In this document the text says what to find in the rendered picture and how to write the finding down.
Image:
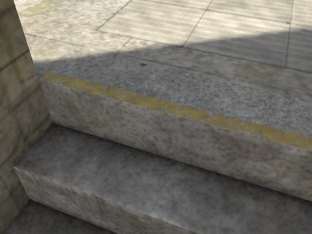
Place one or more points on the stairs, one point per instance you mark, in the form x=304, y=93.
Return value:
x=106, y=166

